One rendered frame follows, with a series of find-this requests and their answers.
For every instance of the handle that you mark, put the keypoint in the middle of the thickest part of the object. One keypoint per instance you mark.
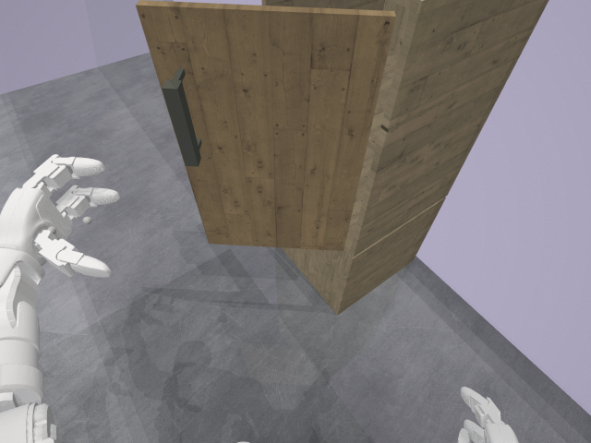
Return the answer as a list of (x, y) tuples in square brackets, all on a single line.
[(176, 101)]

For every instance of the left robot forearm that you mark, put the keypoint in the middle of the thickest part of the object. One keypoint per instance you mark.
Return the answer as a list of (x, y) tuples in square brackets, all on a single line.
[(21, 382)]

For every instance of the right robot hand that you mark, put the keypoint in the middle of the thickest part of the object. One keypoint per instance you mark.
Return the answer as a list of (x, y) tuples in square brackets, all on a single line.
[(489, 417)]

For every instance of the cupboard door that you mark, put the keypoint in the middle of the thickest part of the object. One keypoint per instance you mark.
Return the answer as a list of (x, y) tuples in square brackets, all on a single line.
[(283, 99)]

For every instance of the left robot hand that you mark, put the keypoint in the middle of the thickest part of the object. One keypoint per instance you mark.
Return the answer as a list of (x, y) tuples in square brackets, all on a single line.
[(29, 212)]

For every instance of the robot left upper arm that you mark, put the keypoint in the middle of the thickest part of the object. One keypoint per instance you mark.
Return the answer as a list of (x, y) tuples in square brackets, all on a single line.
[(29, 423)]

